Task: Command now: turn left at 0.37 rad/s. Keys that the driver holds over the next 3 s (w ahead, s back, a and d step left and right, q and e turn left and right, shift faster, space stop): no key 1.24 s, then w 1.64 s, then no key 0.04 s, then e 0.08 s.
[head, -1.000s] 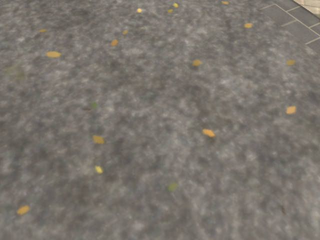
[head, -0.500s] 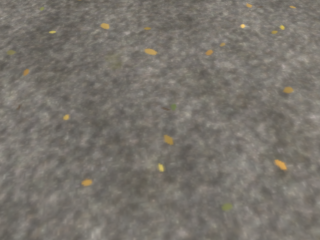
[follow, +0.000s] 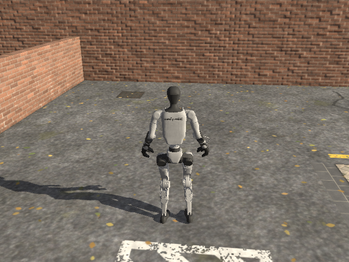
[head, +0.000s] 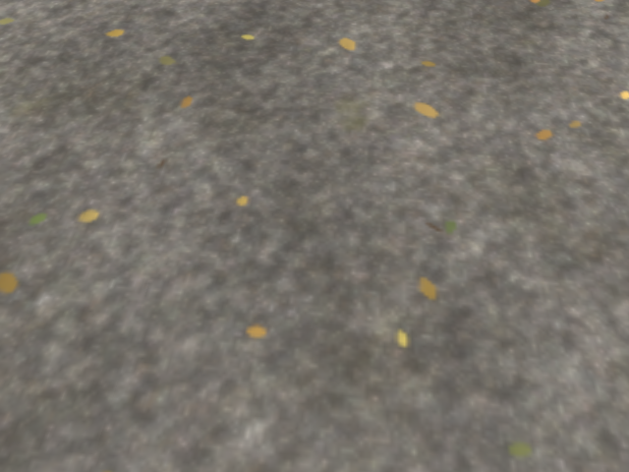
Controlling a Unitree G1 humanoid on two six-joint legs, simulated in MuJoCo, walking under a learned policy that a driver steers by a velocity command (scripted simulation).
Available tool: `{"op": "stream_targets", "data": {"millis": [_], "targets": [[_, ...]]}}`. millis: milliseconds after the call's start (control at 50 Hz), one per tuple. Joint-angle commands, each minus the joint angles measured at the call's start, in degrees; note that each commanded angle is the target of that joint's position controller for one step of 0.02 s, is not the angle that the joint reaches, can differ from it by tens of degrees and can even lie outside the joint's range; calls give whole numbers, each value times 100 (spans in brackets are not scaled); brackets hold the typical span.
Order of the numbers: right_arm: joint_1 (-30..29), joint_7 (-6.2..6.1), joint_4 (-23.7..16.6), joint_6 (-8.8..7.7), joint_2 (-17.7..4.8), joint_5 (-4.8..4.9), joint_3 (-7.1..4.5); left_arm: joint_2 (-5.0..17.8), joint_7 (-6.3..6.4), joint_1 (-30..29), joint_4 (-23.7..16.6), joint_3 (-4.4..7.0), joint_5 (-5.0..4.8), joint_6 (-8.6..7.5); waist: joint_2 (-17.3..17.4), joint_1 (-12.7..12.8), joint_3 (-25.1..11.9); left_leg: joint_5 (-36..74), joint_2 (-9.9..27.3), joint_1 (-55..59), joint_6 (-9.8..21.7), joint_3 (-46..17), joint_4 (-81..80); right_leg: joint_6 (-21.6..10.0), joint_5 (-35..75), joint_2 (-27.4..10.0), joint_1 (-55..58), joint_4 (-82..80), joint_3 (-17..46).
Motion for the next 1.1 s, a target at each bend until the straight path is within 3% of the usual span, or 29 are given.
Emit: {"op": "stream_targets", "data": {"millis": [20, 40, 60, 80, 100, 120, 160, 180, 240, 280, 320, 340, 360, 380, 400, 420, 460, 560, 740, 1100], "targets": [[-264, -16, -367, -35, -798, 48, -189, 437, -78, 158, -368, 118, -3, -159, 873, 184, -734, 1667, 1351, 648, 861, -1605, -415, -183, 665, -24, 624, -1251, -136], [-156, -31, -326, -41, -672, 52, -145, 481, -82, 230, -361, 123, 62, -181, 715, 222, -727, 1217, 1165, 416, 607, -1509, -303, -308, 1393, -222, 1121, -1802, -12], [102, -36, -308, -73, -420, -56, -64, 801, -54, 271, -447, 158, 186, -183, -91, 64, -869, 135, 749, 3, 237, -1015, 384, -609, 2275, -1132, 1661, -1979, 813], [327, -37, -312, -122, -422, -33, -87, 1036, -53, 32, -423, 173, 292, -149, -1246, -277, -571, -1429, -17, -595, -101, -106, 909, -1437, 3094, -1865, 1437, -2049, 1706], [147, -65, -301, -155, -762, -110, -174, 728, -47, -9, -472, 106, 277, -175, -1316, -21, -582, -2177, 185, -570, -397, 47, 1754, -2013, 2871, -2268, 1125, -2231, 2153], [32, -75, -264, -147, -981, -45, -277, 652, -30, -48, -472, 73, 223, -191, -1083, 53, -466, -2136, 242, -715, -527, 71, 2437, -2033, 2619, -2128, 1135, -2241, 1996], [119, -105, -98, -55, -798, -31, -290, 672, 6, -171, -437, 68, 77, -194, -799, 23, -344, -1790, 307, -946, -714, 39, 2954, -1732, 2324, -1755, 1232, -2130, 1494], [173, -96, -30, -22, -609, -23, -242, 586, 16, -213, -412, 27, 51, -187, -735, -2, -329, -1645, 347, -875, -769, 64, 2892, -1645, 2516, -1613, 1229, -2060, 1253], [78, -46, 4, -40, -118, -15, -57, 474, 0, -211, -346, -8, 66, -86, -979, 81, -440, -1412, 527, -281, -841, 646, 1541, -1471, 2845, -1155, 1306, -1880, 620], [-6, -24, 30, -69, -131, 23, -47, 559, -4, 47, -260, 10, 55, -15, -1102, 232, -566, -1090, 517, 78, -815, 824, 603, -1526, 2956, -1172, 1492, -1736, 680], [260, -1, 205, -86, -187, 9, -64, 537, -14, 111, -196, -24, -24, 11, -986, 73, -561, 206, 458, 767, -649, 964, -902, -1358, 2813, -1098, 1360, -1600, 648], [256, -6, 200, -93, -350, -55, -79, 496, -29, 323, -130, -48, -17, -39, -812, 126, -592, 751, 608, 1202, -503, 705, -1090, -1110, 2513, -1055, 1127, -1616, 667], [305, -45, 139, -90, -666, -105, -125, 426, -70, 400, -131, -90, 94, -122, -306, 222, -722, 1827, 1095, 1635, -316, 231, -841, -795, 2025, -881, 796, -1414, 451], [214, -40, 280, -81, -818, -113, -172, 264, -107, 570, -134, -127, 153, -191, 595, 506, -729, 1378, 1147, 1289, -13, 201, -469, -498, 1192, -437, 856, -1510, -46], [120, 10, 225, -98, -460, -109, -106, 360, -104, 236, -108, -137, 200, -202, 511, 245, -615, 605, 1051, 869, 101, 194, -588, -278, 941, -342, 1106, -1361, -198], [108, 24, 268, -125, -286, -157, -43, 394, -99, 52, -108, -119, 171, -190, 399, 203, -441, 247, 1015, 665, 53, 174, -689, -232, 935, -329, 1105, -1314, -222], [110, 11, 330, -198, -323, -155, -31, 352, -45, 50, -69, -125, 127, -117, 405, 190, -182, 199, 938, 462, -53, 212, -729, -271, 1111, -339, 1040, -1262, -206], [276, -32, 495, -281, -234, -124, 32, 308, 25, 249, 139, -119, 100, -73, 309, 198, -38, 173, 875, 348, -90, 243, -690, -241, 1170, -350, 1050, -1276, -194], [369, -35, 813, -327, -133, -99, 74, 346, 108, 450, 575, -91, 69, -48, 61, 180, -74, 426, 776, 468, -69, 344, -633, -151, 1378, -373, 1128, -1309, -182], [583, -71, 1731, -332, -60, -60, 114, 280, 219, 711, 1456, -114, 35, 22, 22, 176, 40, 601, 620, 525, -128, 583, -686, -195, 1461, -333, 1195, -1410, -233]]}}
Next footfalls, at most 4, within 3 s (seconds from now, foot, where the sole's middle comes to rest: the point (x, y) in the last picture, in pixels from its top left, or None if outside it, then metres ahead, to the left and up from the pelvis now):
0.06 right None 0.05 -0.13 -0.77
0.34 left None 0.01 0.13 -0.77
1.92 left None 0.41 0.13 -0.77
2.46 right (354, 352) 0.74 -0.09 -0.77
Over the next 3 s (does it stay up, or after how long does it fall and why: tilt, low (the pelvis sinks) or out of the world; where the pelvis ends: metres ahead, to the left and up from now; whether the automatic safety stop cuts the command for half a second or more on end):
stays up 0.84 0.03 -0.01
